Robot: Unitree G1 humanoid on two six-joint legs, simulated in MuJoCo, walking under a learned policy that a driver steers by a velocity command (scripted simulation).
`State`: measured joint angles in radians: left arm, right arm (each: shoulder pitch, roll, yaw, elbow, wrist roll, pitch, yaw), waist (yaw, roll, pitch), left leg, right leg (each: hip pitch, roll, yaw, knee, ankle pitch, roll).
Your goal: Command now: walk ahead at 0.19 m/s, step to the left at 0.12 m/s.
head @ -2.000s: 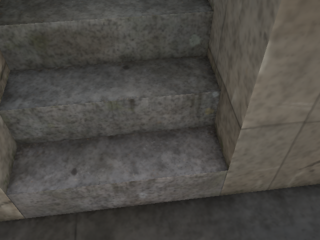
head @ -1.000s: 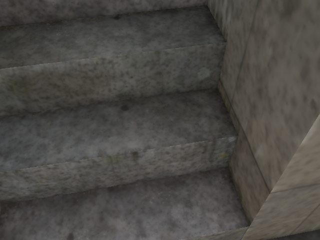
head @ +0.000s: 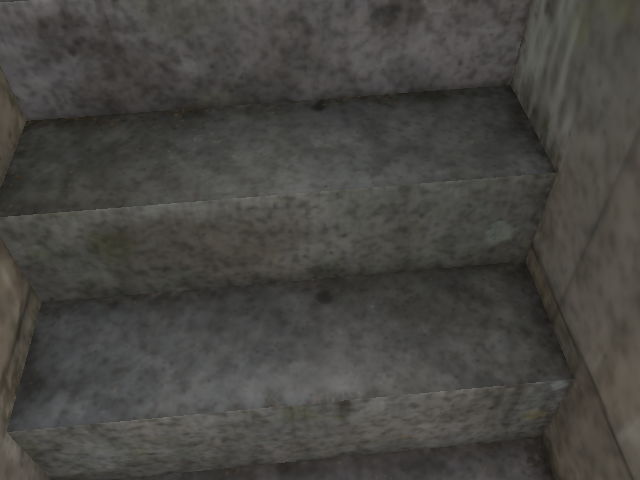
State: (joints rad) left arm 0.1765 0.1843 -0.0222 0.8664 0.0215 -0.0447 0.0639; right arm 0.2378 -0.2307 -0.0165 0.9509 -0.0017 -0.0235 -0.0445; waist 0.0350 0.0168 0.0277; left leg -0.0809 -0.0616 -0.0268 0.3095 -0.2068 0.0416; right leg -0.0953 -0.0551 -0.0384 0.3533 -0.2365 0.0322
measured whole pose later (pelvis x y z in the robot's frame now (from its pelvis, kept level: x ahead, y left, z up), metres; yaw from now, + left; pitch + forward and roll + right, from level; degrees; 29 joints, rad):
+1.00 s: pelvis -0.01 +0.04 +0.00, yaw +1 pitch +0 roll +1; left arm 0.22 0.18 0.01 1.01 0.01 -0.03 0.07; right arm 0.23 -0.17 0.01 0.94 -0.02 -0.03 -0.06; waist 0.03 -0.01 0.01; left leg -0.09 -0.12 -0.02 0.22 -0.13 0.09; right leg -0.11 -0.12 -0.04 0.30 -0.18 0.09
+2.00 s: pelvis -0.01 +0.03 +0.00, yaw +1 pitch +0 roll +1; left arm 0.21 0.17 0.04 1.00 0.02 -0.02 0.07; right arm 0.23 -0.17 0.01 0.93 -0.01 -0.04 -0.07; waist 0.04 -0.01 0.01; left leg -0.10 -0.11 -0.02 0.24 -0.14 0.09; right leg -0.11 -0.12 -0.06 0.29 -0.18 0.09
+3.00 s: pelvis +0.03 -0.01 +0.00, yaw +1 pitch +0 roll +0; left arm 0.29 0.14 0.01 0.90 0.03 -0.02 0.08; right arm 0.34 -0.22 -0.03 1.02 0.00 -0.01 -0.04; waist 0.02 0.03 0.02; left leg -0.06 -0.04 -0.05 0.27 -0.22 0.02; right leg -0.13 -0.02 -0.07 0.32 -0.20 0.00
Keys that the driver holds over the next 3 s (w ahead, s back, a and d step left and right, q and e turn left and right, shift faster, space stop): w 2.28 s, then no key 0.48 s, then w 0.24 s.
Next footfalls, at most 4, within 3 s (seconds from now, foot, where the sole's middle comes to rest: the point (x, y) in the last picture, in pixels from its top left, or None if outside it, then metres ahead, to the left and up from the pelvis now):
none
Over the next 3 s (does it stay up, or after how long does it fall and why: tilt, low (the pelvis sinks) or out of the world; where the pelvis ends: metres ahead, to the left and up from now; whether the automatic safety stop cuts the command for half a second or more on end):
stays up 0.03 -0.01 0.00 its command is cut before an obstacle from the start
